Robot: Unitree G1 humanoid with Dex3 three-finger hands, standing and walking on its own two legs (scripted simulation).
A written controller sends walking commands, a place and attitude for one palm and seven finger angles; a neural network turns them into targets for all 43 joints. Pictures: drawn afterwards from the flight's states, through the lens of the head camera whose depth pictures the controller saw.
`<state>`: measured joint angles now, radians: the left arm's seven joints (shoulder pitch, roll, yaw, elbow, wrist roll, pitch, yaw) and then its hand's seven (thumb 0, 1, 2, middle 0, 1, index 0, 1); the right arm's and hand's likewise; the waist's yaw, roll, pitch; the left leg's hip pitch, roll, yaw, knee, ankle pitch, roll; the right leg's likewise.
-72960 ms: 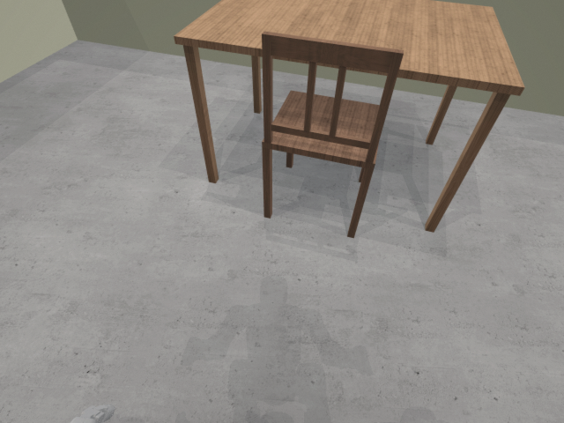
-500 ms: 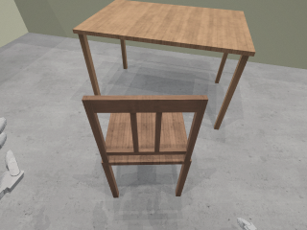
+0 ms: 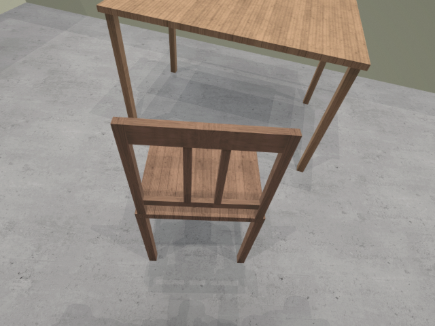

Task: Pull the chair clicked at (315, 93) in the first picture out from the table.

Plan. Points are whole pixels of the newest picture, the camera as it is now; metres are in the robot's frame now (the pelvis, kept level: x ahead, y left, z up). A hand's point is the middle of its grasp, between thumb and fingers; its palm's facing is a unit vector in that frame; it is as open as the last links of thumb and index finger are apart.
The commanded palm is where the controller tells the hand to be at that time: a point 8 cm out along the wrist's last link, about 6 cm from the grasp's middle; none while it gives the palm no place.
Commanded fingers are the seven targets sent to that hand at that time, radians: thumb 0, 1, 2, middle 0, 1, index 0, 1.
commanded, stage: let the arm hang, fingers relaxed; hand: left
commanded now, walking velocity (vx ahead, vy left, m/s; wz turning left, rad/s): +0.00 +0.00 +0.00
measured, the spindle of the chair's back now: (187, 175) +0.50 +0.11 -0.12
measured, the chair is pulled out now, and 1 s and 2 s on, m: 0.57 0.57 0.57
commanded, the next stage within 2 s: look to check the result in 0.74 s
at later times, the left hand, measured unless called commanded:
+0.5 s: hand out of the picture -0.02 +0.16 -0.17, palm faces +0.00 -0.98 -0.18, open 7.3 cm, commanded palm none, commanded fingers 0.00 0.90 0.90 -0.20 -0.30 -0.20 -0.30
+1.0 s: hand out of the picture +0.00 +0.14 -0.17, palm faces +0.01 -0.99 -0.16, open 7.3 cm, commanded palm none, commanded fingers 0.00 0.90 0.90 -0.20 -0.30 -0.20 -0.30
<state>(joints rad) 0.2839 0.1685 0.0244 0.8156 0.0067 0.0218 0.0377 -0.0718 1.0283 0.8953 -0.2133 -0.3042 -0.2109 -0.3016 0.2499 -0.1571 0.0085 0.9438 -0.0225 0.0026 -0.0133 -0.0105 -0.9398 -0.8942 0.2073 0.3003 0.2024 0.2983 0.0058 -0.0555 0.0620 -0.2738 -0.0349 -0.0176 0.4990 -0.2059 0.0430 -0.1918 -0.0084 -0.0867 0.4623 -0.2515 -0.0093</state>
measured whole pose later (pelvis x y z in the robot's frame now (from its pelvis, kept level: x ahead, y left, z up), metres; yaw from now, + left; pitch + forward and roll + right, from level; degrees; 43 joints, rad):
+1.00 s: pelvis +0.01 -0.02 +0.00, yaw -1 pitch -1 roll +0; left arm 0.32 0.11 -0.02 1.09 0.01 0.00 0.04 0.00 0.91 0.90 -0.20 -0.30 -0.20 -0.30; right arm 0.32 -0.10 0.01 1.12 -0.01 -0.01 -0.04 0.00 -0.91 -0.90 0.20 0.30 0.20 0.30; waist 0.00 0.01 0.06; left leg -0.21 -0.02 0.00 0.43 -0.20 0.02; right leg -0.15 0.00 -0.07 0.43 -0.26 -0.03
